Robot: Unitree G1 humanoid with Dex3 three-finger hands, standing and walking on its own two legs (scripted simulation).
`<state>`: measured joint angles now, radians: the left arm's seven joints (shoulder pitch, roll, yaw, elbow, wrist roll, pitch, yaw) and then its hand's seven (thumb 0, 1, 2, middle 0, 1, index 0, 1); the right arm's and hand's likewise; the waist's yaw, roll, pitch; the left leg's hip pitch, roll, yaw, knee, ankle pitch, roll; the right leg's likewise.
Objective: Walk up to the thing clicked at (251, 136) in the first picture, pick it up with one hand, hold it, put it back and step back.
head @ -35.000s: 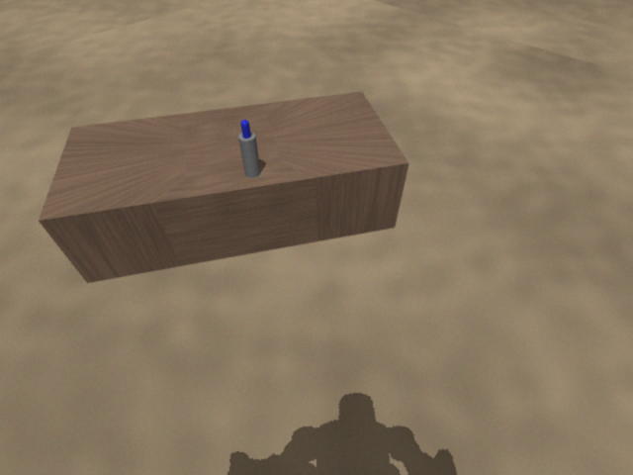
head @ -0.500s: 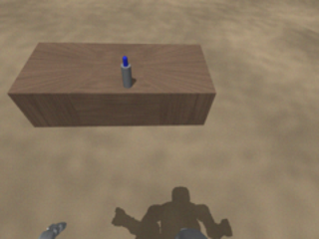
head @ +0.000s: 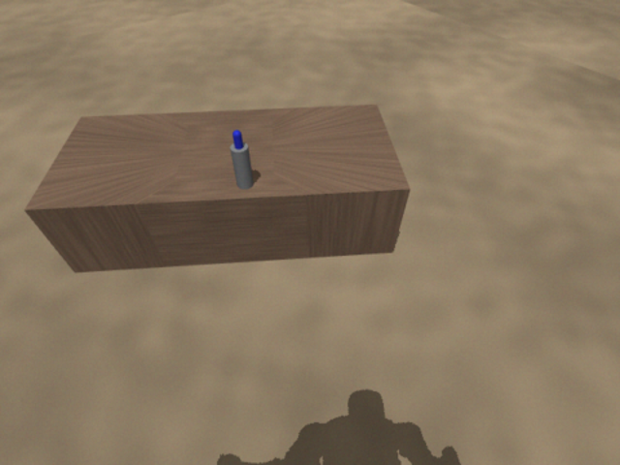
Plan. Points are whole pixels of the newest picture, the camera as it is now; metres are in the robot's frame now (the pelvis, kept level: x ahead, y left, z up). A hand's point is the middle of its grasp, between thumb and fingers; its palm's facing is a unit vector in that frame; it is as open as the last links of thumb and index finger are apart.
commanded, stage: step back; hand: left
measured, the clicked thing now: (241, 159) +1.07 +0.26 -0.30
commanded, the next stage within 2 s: stand in 0.54 s
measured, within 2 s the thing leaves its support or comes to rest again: neither
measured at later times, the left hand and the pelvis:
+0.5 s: hand out of the picture +0.15 +0.30 -0.15, palm faces +0.02 -0.93 -0.36, open 7.4 cm; pelvis +0.05 +0.03 +0.00, yaw +1 degrees
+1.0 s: hand out of the picture +0.15 +0.25 -0.14, palm faces -0.02 -0.94 -0.34, open 7.4 cm; pelvis +0.06 +0.00 +0.02, yaw +1 degrees
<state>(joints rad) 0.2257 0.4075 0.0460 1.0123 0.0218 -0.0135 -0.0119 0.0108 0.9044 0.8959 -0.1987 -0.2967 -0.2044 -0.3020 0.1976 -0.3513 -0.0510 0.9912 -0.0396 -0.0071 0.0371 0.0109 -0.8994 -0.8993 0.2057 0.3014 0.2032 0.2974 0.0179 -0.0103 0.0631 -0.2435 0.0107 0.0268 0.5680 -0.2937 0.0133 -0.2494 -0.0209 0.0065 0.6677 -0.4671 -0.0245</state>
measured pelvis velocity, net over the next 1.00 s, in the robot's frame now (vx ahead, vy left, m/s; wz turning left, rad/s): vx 0.06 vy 0.00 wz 0.01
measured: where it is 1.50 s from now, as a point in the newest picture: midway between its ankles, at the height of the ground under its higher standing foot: outside the picture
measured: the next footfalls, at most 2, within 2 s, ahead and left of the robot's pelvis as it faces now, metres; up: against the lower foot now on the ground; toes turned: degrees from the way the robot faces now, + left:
none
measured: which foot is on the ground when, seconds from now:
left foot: down 0.00-1.00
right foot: down 0.00-1.00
